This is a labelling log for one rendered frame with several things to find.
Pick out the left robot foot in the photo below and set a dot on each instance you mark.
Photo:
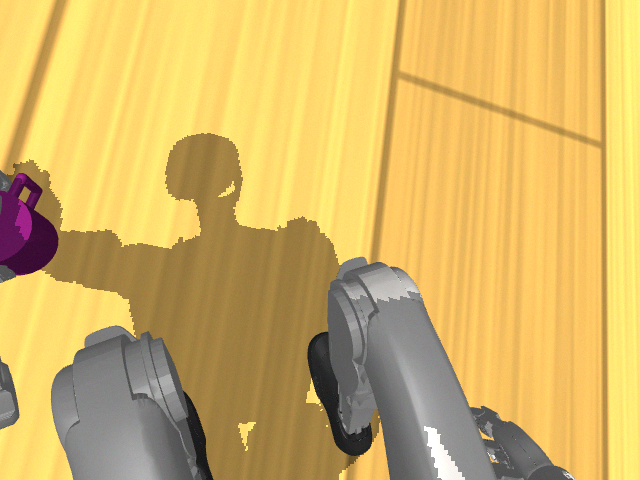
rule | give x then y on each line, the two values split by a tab
199	440

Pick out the right robot foot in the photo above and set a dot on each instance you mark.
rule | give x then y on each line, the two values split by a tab
326	387

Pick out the right robot hand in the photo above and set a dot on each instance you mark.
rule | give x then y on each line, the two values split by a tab
517	454

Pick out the left robot hand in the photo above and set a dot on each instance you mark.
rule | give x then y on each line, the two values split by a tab
5	184

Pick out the mug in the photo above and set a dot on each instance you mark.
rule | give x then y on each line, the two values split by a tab
28	241

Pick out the left robot arm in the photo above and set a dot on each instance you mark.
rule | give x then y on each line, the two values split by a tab
9	410

